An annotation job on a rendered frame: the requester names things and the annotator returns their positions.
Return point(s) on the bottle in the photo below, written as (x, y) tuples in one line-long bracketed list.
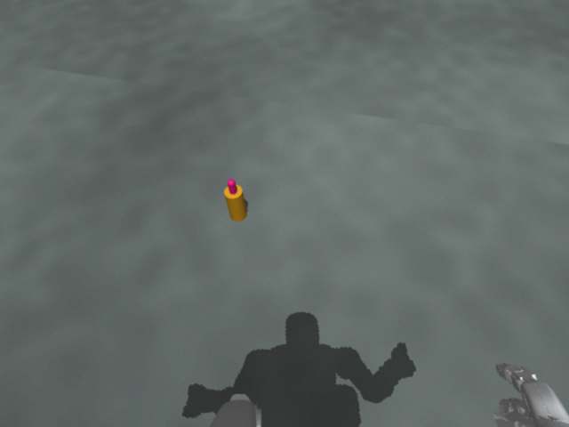
[(235, 201)]

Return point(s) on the right robot hand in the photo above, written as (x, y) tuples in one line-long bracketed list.
[(540, 404)]

